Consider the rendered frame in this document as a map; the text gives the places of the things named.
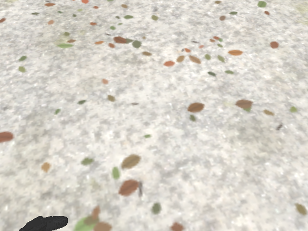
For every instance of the left robot hand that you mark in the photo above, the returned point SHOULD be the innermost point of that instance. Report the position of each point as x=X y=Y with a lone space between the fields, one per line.
x=45 y=224

